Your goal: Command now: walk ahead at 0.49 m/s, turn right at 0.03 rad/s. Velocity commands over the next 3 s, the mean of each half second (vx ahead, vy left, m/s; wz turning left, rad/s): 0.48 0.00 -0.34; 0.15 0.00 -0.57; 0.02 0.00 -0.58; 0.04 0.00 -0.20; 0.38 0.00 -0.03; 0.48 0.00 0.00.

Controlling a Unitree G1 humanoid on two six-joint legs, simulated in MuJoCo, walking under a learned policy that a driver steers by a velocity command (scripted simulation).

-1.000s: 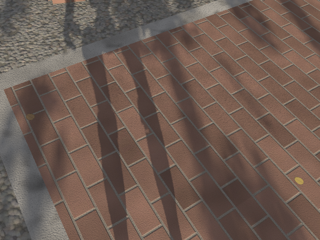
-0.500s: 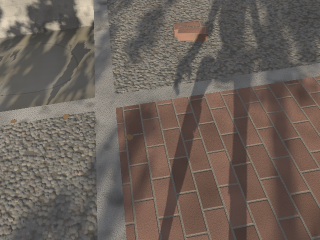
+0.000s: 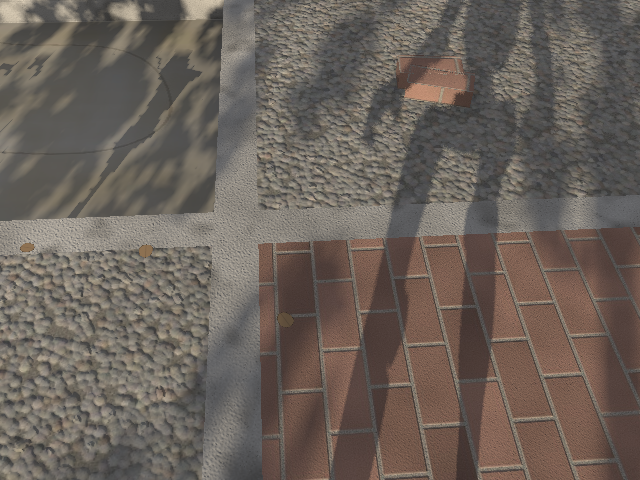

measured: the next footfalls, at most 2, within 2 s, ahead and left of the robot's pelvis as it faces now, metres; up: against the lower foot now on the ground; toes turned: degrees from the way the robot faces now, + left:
right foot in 0.28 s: +0.35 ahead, -0.15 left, +0.00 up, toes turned -9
left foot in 0.74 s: +0.61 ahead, -0.03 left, +0.00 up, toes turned -29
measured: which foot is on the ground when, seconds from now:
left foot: down 0.00-0.28, up 0.30-0.72, down 0.74-1.00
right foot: up 0.00-0.26, down 0.28-0.74, up 0.76-1.00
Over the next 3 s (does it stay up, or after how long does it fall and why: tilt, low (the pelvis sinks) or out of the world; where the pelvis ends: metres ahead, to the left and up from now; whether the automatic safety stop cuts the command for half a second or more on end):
stays up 0.67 -0.49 0.00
